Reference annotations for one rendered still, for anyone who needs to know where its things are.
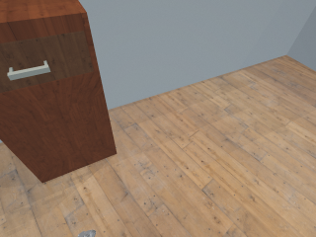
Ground handle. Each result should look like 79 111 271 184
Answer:
7 60 51 81

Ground cabinet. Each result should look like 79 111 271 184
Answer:
0 0 117 183

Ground drawer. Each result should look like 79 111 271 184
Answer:
0 31 94 93

